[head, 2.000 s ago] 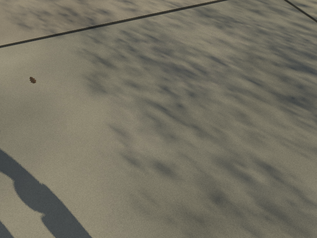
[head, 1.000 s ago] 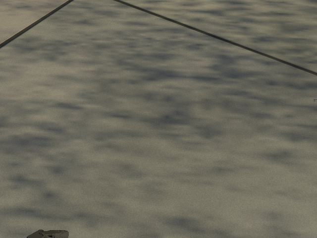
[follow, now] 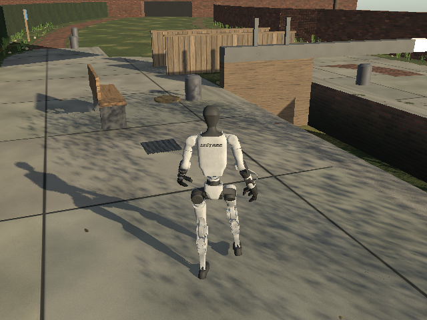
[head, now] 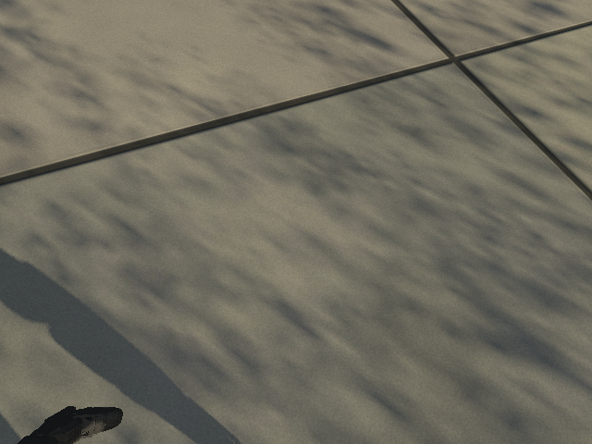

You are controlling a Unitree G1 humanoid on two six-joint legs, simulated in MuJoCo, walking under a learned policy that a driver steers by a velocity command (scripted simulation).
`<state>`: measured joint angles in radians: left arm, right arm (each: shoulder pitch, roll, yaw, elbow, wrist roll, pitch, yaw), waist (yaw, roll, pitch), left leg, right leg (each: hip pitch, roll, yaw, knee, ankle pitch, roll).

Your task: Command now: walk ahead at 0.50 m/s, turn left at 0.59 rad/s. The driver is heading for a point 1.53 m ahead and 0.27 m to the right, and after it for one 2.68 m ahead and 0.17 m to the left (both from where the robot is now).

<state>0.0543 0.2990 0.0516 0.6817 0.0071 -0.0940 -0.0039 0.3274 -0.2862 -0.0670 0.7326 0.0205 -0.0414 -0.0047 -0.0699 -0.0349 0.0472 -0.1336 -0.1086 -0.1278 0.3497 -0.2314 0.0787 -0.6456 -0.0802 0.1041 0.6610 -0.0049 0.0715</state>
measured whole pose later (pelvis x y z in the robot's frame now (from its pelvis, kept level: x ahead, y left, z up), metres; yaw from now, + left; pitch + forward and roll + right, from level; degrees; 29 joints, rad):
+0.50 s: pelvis +0.27 -0.04 +0.00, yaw +8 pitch +1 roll -2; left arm 0.38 0.27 0.05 0.85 -0.02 -0.08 -0.02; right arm 0.10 -0.27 -0.04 0.67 0.01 -0.06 0.01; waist 0.10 0.04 0.03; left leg -0.62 0.09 -0.06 0.68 -0.07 -0.01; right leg -0.06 0.05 -0.01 0.24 -0.21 -0.03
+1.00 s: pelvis +0.52 +0.03 +0.00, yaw -7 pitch +1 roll +3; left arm 0.16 0.30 0.06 0.73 -0.02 -0.03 -0.03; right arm 0.32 -0.28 -0.07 0.85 -0.01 -0.09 0.00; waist -0.07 -0.04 0.03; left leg 0.01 -0.03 0.20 0.23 -0.25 0.01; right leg -0.68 -0.11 0.04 0.79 0.00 0.00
